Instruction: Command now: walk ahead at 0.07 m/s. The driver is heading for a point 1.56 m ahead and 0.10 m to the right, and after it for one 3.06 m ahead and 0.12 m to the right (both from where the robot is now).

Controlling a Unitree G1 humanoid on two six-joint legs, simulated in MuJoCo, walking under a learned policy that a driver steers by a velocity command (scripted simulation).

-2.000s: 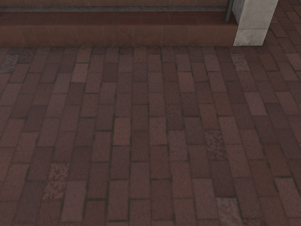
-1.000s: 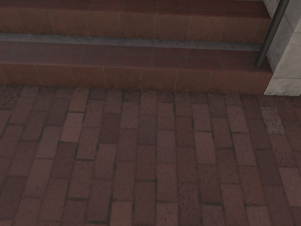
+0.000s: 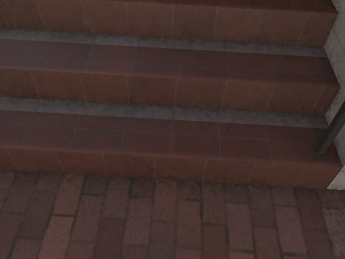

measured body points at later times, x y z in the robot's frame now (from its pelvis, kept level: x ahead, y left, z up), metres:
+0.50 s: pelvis +0.03 +0.00 +0.00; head +0.04 +0.00 +0.45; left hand +0.03 +0.24 -0.15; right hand +0.14 -0.25 -0.14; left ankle +0.09 +0.11 -0.73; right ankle -0.04 -0.12 -0.73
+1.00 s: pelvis +0.02 +0.00 +0.00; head +0.04 +0.00 +0.45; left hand +0.00 +0.23 -0.15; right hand +0.10 -0.25 -0.15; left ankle +0.09 +0.11 -0.73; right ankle -0.04 -0.12 -0.73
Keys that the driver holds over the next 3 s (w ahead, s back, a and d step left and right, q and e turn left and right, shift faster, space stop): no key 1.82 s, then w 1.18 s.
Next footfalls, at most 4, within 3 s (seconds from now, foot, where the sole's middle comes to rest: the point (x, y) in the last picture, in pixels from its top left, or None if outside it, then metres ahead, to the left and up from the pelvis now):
2.56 right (211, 254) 0.51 -0.13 -0.77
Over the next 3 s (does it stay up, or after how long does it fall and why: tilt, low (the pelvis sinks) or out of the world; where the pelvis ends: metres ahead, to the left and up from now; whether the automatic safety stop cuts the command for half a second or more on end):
stays up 0.55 -0.03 0.01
